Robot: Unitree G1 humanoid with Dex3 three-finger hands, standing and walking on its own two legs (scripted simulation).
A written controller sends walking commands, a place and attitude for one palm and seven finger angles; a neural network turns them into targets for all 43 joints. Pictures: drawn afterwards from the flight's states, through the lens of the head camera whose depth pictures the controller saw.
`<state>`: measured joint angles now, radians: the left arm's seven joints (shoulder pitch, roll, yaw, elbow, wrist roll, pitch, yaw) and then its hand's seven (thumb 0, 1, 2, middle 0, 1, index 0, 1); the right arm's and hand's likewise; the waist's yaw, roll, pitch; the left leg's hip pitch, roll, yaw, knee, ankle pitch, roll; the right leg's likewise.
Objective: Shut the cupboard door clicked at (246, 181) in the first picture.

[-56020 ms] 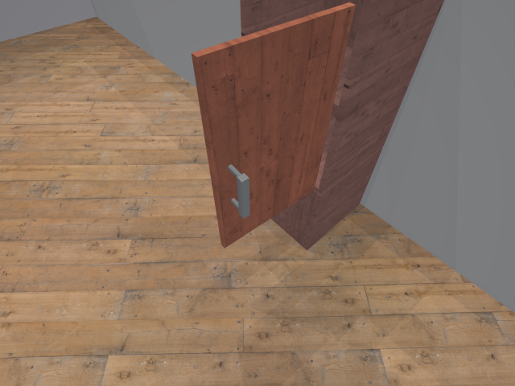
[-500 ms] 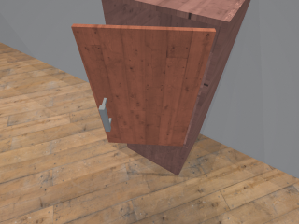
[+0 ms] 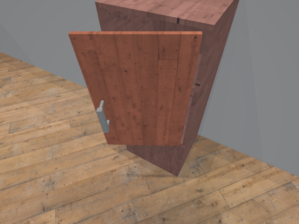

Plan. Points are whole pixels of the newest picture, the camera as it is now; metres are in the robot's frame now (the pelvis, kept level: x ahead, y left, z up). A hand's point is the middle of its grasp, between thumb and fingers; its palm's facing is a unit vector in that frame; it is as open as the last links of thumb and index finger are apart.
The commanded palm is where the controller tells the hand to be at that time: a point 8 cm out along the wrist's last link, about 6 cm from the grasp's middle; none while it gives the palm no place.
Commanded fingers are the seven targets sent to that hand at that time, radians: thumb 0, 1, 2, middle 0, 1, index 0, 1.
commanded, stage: come to a stop and stand still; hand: left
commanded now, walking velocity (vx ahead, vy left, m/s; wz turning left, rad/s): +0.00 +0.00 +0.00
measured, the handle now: (104, 117) +0.52 +0.22 -0.09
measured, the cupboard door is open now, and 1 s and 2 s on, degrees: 28 28 28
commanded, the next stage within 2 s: look again from close up in 0.26 s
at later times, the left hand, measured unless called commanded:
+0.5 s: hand out of the picture +0.03 +0.16 -0.17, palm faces +0.01 -0.98 -0.21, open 7.3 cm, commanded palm none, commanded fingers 0.00 0.90 0.90 -0.20 -0.30 -0.20 -0.30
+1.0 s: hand out of the picture +0.03 +0.15 -0.17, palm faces +0.03 -0.98 -0.20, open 7.4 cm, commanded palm none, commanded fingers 0.00 0.90 0.90 -0.20 -0.30 -0.20 -0.30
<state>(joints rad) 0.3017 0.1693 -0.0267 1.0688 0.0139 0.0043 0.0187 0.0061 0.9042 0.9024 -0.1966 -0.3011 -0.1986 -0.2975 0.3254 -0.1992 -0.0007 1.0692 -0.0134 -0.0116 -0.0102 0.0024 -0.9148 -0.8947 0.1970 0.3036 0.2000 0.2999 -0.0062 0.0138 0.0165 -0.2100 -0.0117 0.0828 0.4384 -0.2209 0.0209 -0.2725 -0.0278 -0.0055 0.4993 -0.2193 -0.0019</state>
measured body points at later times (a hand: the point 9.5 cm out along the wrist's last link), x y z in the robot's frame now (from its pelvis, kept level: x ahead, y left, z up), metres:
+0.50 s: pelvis +0.02 -0.01 +0.00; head +0.03 -0.02 +0.45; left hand +0.03 +0.21 -0.15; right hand +0.03 -0.23 -0.16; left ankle +0.01 +0.11 -0.74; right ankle +0.03 -0.12 -0.74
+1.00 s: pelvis +0.03 -0.02 +0.00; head +0.03 -0.03 +0.45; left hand +0.03 +0.20 -0.15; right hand +0.03 -0.24 -0.16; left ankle +0.01 +0.11 -0.74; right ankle +0.03 -0.12 -0.74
